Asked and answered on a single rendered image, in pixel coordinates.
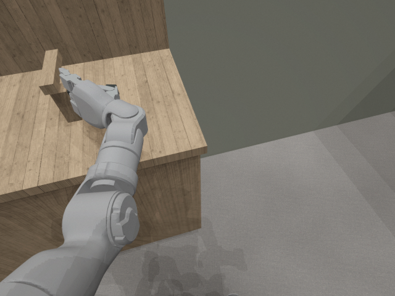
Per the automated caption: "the left robot upper arm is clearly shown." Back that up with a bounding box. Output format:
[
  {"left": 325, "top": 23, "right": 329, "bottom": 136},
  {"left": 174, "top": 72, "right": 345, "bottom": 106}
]
[{"left": 0, "top": 191, "right": 139, "bottom": 296}]

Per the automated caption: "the robot left hand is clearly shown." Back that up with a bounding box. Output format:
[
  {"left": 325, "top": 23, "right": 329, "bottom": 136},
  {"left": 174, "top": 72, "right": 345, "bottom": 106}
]
[{"left": 59, "top": 68, "right": 120, "bottom": 129}]

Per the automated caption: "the left robot forearm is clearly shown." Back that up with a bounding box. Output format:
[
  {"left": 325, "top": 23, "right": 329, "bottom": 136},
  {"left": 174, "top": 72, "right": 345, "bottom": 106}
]
[{"left": 62, "top": 99, "right": 148, "bottom": 235}]

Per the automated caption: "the counter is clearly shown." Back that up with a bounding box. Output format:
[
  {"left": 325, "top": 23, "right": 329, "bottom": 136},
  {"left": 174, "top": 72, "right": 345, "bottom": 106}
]
[{"left": 0, "top": 0, "right": 207, "bottom": 282}]

